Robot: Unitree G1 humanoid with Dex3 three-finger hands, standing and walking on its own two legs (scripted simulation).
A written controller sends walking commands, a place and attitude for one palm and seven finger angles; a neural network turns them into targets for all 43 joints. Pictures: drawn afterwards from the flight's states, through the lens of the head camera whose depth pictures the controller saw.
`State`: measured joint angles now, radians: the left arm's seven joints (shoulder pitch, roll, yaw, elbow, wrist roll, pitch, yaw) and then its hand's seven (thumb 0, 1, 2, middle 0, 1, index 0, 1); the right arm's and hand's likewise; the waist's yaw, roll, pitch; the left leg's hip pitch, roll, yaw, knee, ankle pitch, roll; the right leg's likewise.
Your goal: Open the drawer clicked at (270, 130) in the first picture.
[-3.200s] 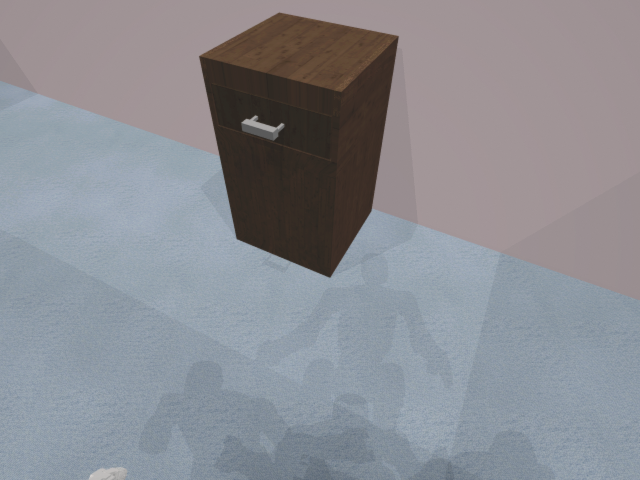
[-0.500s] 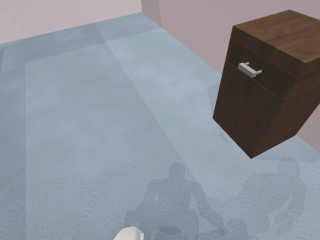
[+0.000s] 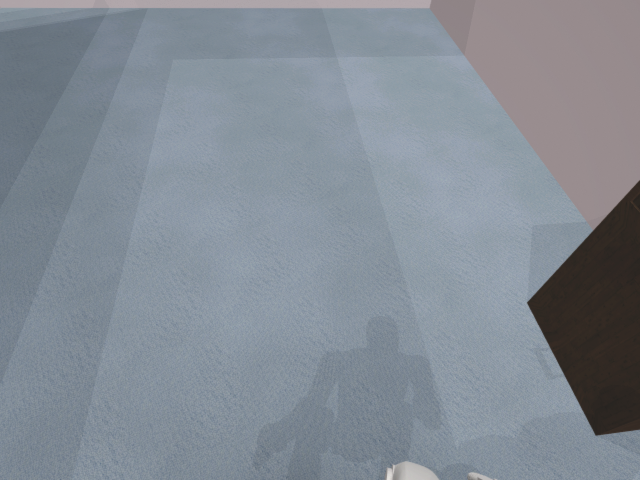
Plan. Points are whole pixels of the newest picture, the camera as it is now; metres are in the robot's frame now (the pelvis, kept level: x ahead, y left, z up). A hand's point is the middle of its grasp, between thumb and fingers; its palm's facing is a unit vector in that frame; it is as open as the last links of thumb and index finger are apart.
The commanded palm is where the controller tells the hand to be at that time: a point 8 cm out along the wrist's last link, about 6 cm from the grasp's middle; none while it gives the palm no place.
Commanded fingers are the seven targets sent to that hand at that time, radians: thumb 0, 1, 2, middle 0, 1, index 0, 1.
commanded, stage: walk to a spot facing it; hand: left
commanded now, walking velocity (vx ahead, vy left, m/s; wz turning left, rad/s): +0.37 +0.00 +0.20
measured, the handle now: out of the picture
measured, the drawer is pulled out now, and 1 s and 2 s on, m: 0.00 0.00 0.00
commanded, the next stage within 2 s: turn to face it in 0.48 s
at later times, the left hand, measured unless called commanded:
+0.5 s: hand (240, 381) +0.27 +0.16 -0.16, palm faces +0.19 -0.96 -0.22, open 7.2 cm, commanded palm none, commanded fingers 0.00 0.90 0.90 -0.20 -0.30 -0.20 -0.30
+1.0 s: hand (207, 380) +0.27 +0.21 -0.18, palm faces +0.23 -0.96 -0.16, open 7.4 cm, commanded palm none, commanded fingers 0.00 0.90 0.90 -0.20 -0.30 -0.20 -0.30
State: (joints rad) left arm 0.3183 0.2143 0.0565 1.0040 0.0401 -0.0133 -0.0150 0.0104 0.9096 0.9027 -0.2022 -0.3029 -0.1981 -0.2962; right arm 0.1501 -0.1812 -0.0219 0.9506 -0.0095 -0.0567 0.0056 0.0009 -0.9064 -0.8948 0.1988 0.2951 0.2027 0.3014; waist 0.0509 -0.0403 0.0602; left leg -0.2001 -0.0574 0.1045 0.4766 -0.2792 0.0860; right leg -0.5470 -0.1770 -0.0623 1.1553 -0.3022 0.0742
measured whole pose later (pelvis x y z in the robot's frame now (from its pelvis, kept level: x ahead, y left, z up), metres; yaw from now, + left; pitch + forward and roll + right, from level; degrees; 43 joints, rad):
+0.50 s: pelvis +0.22 -0.04 +0.00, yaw +11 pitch -2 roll -1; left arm 0.21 0.17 0.06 0.98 0.03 -0.07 0.01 -0.01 0.93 0.90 -0.21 -0.30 -0.20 -0.30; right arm 0.34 -0.18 -0.07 1.07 -0.02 0.02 0.02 0.01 -0.91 -0.90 0.20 0.29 0.20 0.30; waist -0.06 0.03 0.06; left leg -0.57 0.09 0.03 1.20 -0.26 -0.02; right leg -0.19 -0.08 -0.25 0.48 -0.25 -0.01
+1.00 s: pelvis +0.31 +0.04 +0.00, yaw +6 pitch -2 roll -2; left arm 0.32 0.16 0.07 1.03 0.03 0.06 -0.01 0.01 0.91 0.90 -0.20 -0.30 -0.20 -0.30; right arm 0.07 -0.12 -0.02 0.96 -0.02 0.00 -0.01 0.00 -0.90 -0.89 0.20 0.30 0.20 0.30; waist 0.05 0.00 0.05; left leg -0.29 0.11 0.29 0.50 -0.18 0.07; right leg -0.44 -0.08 -0.09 1.05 -0.44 0.05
